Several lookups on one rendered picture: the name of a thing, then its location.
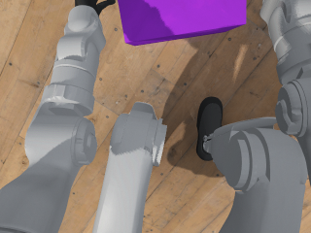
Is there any right robot thigh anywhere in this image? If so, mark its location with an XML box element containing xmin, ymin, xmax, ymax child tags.
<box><xmin>219</xmin><ymin>127</ymin><xmax>306</xmax><ymax>233</ymax></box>

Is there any left robot shin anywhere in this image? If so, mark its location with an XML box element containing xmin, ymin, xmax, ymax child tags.
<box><xmin>109</xmin><ymin>102</ymin><xmax>157</xmax><ymax>151</ymax></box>

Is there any robot left hand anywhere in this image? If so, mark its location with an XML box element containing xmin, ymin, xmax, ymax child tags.
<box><xmin>75</xmin><ymin>0</ymin><xmax>116</xmax><ymax>16</ymax></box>

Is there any robot left forearm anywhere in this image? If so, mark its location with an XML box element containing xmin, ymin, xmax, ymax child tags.
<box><xmin>24</xmin><ymin>5</ymin><xmax>106</xmax><ymax>156</ymax></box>

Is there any robot right forearm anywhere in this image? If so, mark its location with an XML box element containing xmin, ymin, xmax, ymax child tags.
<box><xmin>259</xmin><ymin>0</ymin><xmax>311</xmax><ymax>85</ymax></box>

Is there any carton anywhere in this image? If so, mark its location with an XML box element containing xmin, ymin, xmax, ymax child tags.
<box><xmin>118</xmin><ymin>0</ymin><xmax>247</xmax><ymax>47</ymax></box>

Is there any robot right upper arm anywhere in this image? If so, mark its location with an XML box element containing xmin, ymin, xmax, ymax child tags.
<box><xmin>275</xmin><ymin>77</ymin><xmax>311</xmax><ymax>186</ymax></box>

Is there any robot left upper arm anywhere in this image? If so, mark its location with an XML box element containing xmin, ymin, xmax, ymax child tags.
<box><xmin>0</xmin><ymin>115</ymin><xmax>98</xmax><ymax>233</ymax></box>

